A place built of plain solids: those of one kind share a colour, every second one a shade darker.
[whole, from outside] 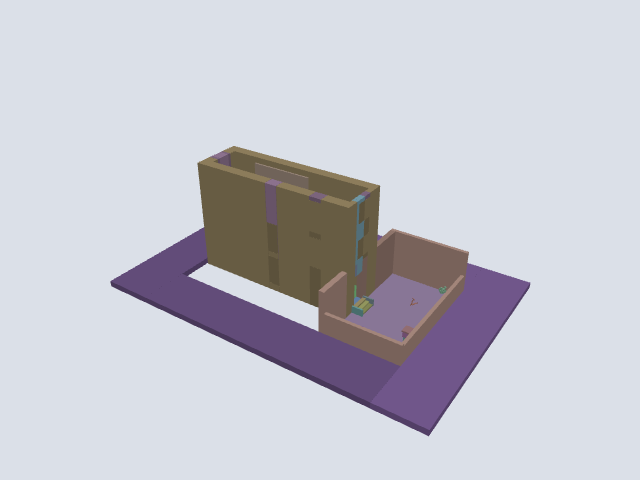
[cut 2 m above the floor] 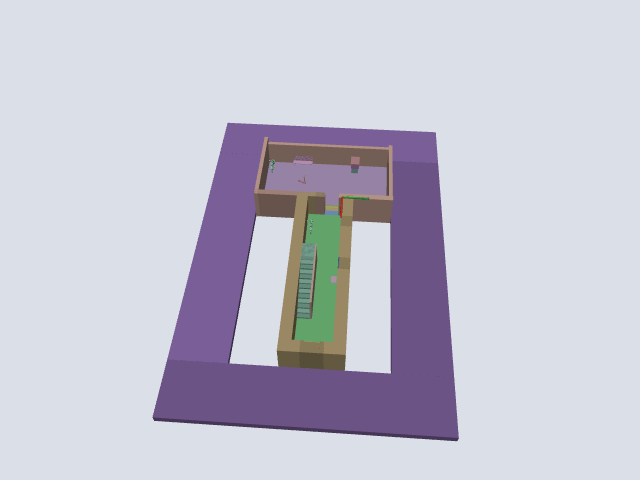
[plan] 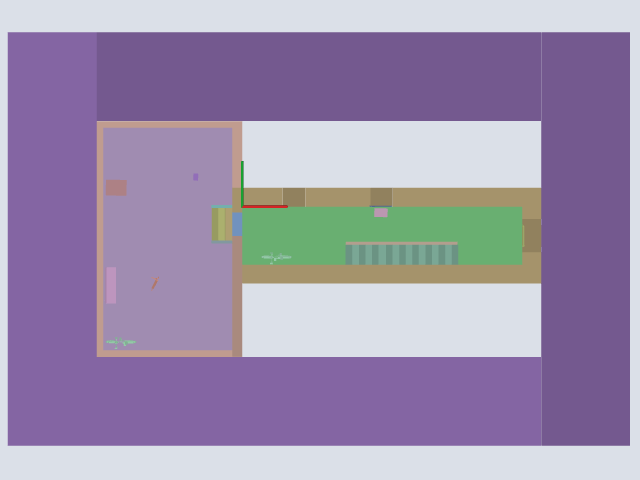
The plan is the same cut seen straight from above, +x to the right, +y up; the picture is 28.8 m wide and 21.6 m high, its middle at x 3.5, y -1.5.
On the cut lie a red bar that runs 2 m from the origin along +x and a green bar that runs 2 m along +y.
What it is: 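A narrow city house of about 1890; beside a corridor from the street door to the back door a narrow stair, 0.89 m clear between two walls, climbs each storey in a straight line of 18 steps; behind the house lies a small yard; On the corridor's side of the stair stands a spine wall 0.14 m thick, with the corridor of the same storey beyond it; on its other side the party wall, 0.45 m thick, with nothing beyond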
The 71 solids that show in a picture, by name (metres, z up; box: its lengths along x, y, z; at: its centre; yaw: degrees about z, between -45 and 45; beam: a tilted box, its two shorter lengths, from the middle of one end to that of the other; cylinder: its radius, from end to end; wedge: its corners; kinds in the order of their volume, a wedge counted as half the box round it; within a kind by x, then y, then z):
{
 "wall_hall_1": {"box": [0.2, 0.74, 1.6], "at": [-0.35, -1.69, 4.65]},
 "wall_hall_2": {"box": [0.2, 0.74, 1.6], "at": [-0.35, -1.69, 7.6]},
 "wall_hall_3": {"box": [0.2, 0.77, 1.6], "at": [-0.35, -0.94, 4.65]},
 "wall_hall_4": {"box": [0.2, 0.77, 1.6], "at": [-0.35, -0.94, 7.6]},
 "wall_hall_5": {"box": [0.45, 1.41, 9.3], "at": [-0.23, -2.76, 4.06]},
 "wall_hall_6": {"box": [0.45, 0.74, 1.35], "at": [-0.23, -1.69, 6.13]},
 "wall_hall_7": {"box": [0.45, 1.11, 9.3], "at": [-0.23, 0.29, 4.06]},
 "wall_hall_8": {"box": [2.28, 0.85, 9.3], "at": [0.69, 0.42, 4.06]},
 "wall_hall_9": {"box": [1.0, 0.85, 3.54], "at": [2.33, 0.42, 1.18]},
 "wall_hall_10": {"box": [1.0, 0.85, 0.45], "at": [2.33, 0.42, 5.68]},
 "wall_hall_11": {"box": [1.0, 0.81, 2.5], "at": [2.33, 0.45, 4.2]},
 "wall_hall_12": {"box": [1.0, 0.81, 2.5], "at": [2.33, 0.45, 7.15]},
 "wall_hall_13": {"box": [2.91, 0.85, 9.3], "at": [4.29, 0.42, 4.06]},
 "wall_hall_14": {"box": [0.97, 0.85, 0.59], "at": [6.25, 0.42, -0.3]},
 "wall_hall_15": {"box": [0.97, 0.85, 0.45], "at": [6.25, 0.42, 2.73]},
 "wall_hall_16": {"box": [0.97, 0.81, 2.5], "at": [6.25, 0.45, 1.25]},
 "wall_hall_17": {"box": [0.97, 0.81, 2.5], "at": [6.25, 0.45, 4.2]},
 "wall_hall_18": {"box": [13.9, 0.85, 9.3], "at": [6.5, -3.04, 4.06]},
 "wall_hall_19": {"box": [6.68, 0.85, 9.3], "at": [10.11, 0.42, 4.06]},
 "wall_hall_20": {"box": [0.85, 1.41, 9.3], "at": [13.03, -2.76, 4.06]},
 "wall_hall_21": {"box": [0.85, 0.25, 4.44], "at": [13.03, -1.93, 1.63]},
 "wall_hall_22": {"box": [0.85, 0.25, 4.44], "at": [13.03, -0.68, 1.63]},
 "wall_hall_23": {"box": [0.85, 1.41, 9.3], "at": [13.03, 0.15, 4.06]},
 "wall_hall_24": {"box": [0.81, 1.0, 2.5], "at": [13.05, -1.3, 1.25]},
 "ground_garden_1": {"box": [4.0, 18.61, 0.5], "at": [-8.55, -1.46, -0.27]},
 "ground_garden_2": {"box": [20.0, 4.0, 0.5], "at": [3.45, -8.76, -0.27]},
 "ground_garden_3": {"box": [20.0, 4.0, 0.5], "at": [3.45, 5.85, -0.27]},
 "ground_garden_4": {"box": [4.0, 18.61, 0.5], "at": [15.45, -1.46, -0.27]},
 "flightA_1": {"box": [0.31, 0.91, 3.78], "at": [4.8, -2.17, 0.9]},
 "flightA_2": {"box": [0.6, 0.91, 3.61], "at": [4.95, -2.17, 0.81]},
 "flightA_3": {"box": [0.9, 0.91, 3.45], "at": [5.1, -2.17, 0.73]},
 "flightA_4": {"box": [1.19, 0.91, 3.29], "at": [5.25, -2.17, 0.65]},
 "flightA_5": {"box": [1.49, 0.91, 3.12], "at": [5.39, -2.17, 0.57]},
 "flightA_6": {"box": [1.79, 0.91, 2.96], "at": [5.54, -2.17, 0.49]},
 "flightA_7": {"box": [3.27, 0.91, 2.14], "at": [6.28, -2.17, 0.08]},
 "flightA_8": {"box": [3.56, 0.91, 1.98], "at": [6.43, -2.17, 0.0]},
 "flightA_9": {"box": [3.86, 0.91, 1.81], "at": [6.58, -2.17, -0.09]},
 "flightA_10": {"box": [0.25, 0.91, 0.04], "at": [6.64, -2.17, 1.79]},
 "flightA_11": {"box": [4.45, 0.91, 1.48], "at": [6.88, -2.17, -0.25]},
 "flightA_12": {"box": [0.25, 0.91, 0.04], "at": [6.94, -2.17, 1.62]},
 "flightA_13": {"box": [0.25, 0.91, 0.04], "at": [7.24, -2.17, 1.46]},
 "flightA_14": {"box": [0.25, 0.91, 0.04], "at": [7.53, -2.17, 1.29]},
 "flightA_15": {"box": [0.25, 0.91, 0.04], "at": [8.42, -2.17, 0.8]},
 "flightA_16": {"box": [0.25, 0.91, 0.04], "at": [8.72, -2.17, 0.63]},
 "flightA_17": {"box": [0.25, 0.91, 0.04], "at": [9.31, -2.17, 0.3]},
 "flightA_18": {"box": [0.25, 0.91, 0.04], "at": [9.6, -2.17, 0.14]},
 "wall_yard_1": {"box": [0.3, 10.61, 2.08], "at": [-6.4, -1.46, 0.45]},
 "wall_yard_2": {"box": [6.55, 0.3, 4.1], "at": [-3.27, -6.61, 1.46]},
 "wall_yard_3": {"box": [6.55, 0.3, 2.3], "at": [-3.27, 3.7, 0.56]},
 "wall_yard_4": {"box": [0.45, 5.44, 4.1], "at": [-0.23, -4.04, 1.46]},
 "wall_yard_5": {"box": [0.45, 4.11, 4.1], "at": [-0.23, 1.79, 1.46]},
 "floor_hall_1": {"box": [12.61, 2.61, 0.99], "at": [6.3, -1.3, -0.5]},
 "floor_yard_1": {"box": [5.8, 10.01, 0.5], "at": [-3.35, -1.46, -0.74]},
 "wall_spine_1": {"box": [5.03, 0.14, 8.8], "at": [7.18, -1.65, 4.3]},
 "wall_head_hall_1": {"box": [0.45, 0.74, 0.3], "at": [-0.23, -1.69, 8.55]},
 "wall_head_hall_2": {"box": [1.0, 0.85, 0.3], "at": [2.33, 0.42, 8.55]},
 "wall_head_hall_3": {"box": [0.97, 0.85, 3.25], "at": [6.25, 0.42, 7.08]},
 "wall_head_hall_4": {"box": [0.85, 1.0, 3.25], "at": [13.03, -1.3, 7.08]},
 "wall_over_hall_1": {"box": [0.45, 0.77, 1.35], "at": [-0.23, -0.94, 3.18]},
 "wall_over_hall_2": {"box": [0.45, 0.77, 1.35], "at": [-0.23, -0.94, 6.13]},
 "wall_over_hall_3": {"box": [0.45, 0.77, 0.3], "at": [-0.23, -0.94, 8.55]},
 "wall_over_hall_4": {"box": [0.45, 0.3, 6.2], "at": [-0.23, -0.41, 5.6]},
 "floor_sill_hall_1": {"box": [0.45, 1.06, 0.99], "at": [-0.23, -0.79, -0.5]},
 "floor_stoop_1": {"box": [0.3, 1.46, 0.99], "at": [-0.6, -0.79, -0.5]},
 "wall_cheekYe_1": {"box": [0.94, 0.14, 0.64], "at": [-0.92, -1.59, -0.22]},
 "wall_cheekYw_1": {"box": [0.94, 0.14, 0.64], "at": [-0.92, 0.01, -0.22]},
 "yard_bin_lid_1": {"box": [0.94, 0.72, 0.12], "at": [-5.67, 0.85, 0.59], "yaw": -1.0},
 "flightY_1": {"box": [0.25, 1.46, 0.04], "at": [-1.25, -0.79, -0.35]},
 "flightY_2": {"box": [0.25, 1.46, 0.04], "at": [-0.96, -0.79, -0.19]},
 "bench_yard_1": {"box": [0.4, 1.63, 0.031], "at": [-5.88, -3.54, -0.06]},
 "mat_1": {"box": [0.6, 0.4, 0.06], "at": [6.24, -0.27, -0.02], "yaw": -1.5}
}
